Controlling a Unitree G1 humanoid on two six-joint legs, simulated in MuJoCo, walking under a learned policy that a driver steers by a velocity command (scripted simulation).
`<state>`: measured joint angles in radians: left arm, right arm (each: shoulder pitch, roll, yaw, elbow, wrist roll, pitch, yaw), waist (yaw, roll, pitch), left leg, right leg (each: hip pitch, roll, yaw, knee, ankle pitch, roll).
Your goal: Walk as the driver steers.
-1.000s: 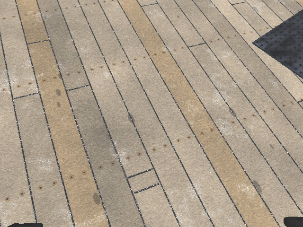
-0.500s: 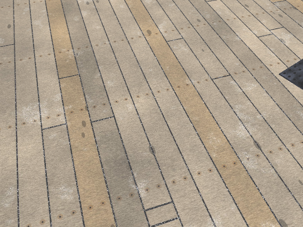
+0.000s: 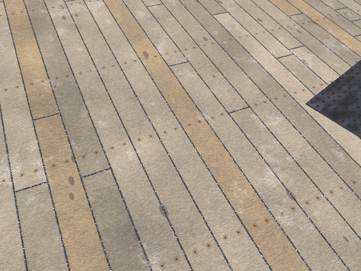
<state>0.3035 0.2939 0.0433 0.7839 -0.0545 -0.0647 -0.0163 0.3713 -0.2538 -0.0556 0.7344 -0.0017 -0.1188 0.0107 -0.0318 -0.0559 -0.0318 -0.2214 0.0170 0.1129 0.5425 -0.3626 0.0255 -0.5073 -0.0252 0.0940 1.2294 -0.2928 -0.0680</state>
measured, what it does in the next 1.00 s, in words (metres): walks ahead, turning right: right foot, then left foot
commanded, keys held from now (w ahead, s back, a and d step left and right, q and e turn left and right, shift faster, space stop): w+e+shift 0.78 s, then w+shift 0.22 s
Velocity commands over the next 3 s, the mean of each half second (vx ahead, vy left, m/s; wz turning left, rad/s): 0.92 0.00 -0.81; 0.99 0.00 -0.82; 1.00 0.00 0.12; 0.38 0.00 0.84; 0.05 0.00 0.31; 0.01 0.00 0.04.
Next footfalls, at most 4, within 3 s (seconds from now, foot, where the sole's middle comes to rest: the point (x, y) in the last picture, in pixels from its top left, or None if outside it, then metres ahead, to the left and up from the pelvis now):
0.34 right None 0.41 -0.10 -0.77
0.76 left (194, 191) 0.85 -0.10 -0.77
1.24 right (309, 178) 0.93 -0.62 -0.77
1.68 left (316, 113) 1.35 -0.78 -0.77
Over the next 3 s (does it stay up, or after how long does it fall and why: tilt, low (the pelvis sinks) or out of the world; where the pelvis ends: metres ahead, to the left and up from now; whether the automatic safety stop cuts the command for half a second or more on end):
stays up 1.30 -0.84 0.00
